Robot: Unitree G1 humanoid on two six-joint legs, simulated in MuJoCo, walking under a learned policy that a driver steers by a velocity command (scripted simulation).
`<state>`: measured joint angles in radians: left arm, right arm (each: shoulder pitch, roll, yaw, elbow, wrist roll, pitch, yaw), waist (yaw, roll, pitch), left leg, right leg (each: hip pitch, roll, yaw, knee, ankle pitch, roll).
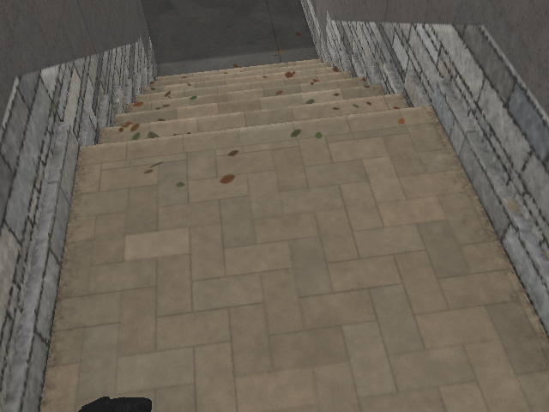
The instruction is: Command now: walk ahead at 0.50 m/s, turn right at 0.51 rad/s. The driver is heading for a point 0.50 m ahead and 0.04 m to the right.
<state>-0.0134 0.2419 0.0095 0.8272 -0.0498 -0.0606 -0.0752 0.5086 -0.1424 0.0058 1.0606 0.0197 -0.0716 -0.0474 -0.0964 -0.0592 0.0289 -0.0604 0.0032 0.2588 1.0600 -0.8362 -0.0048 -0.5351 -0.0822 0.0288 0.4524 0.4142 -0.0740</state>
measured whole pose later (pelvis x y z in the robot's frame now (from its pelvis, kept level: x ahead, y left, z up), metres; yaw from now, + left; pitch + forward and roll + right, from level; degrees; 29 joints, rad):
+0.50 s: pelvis +0.29 +0.03 -0.05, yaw -15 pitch +3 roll -1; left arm 0.28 0.25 0.09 0.84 -0.03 -0.06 0.04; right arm 0.18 -0.19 -0.07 0.83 -0.01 -0.12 0.00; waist -0.01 -0.03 -0.06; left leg -0.44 0.00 -0.01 0.63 -0.26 0.02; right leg -0.53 0.10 0.14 1.23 -0.38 -0.08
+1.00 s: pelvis +0.41 -0.01 -0.05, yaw -16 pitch +2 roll -1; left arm 0.04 0.15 0.06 0.86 -0.01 0.00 0.01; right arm 0.23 -0.18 -0.04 1.01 0.00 -0.05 -0.03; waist -0.04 0.01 0.02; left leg -0.15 0.02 0.00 0.53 -0.42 0.00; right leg -0.39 0.01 -0.01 0.54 -0.19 -0.01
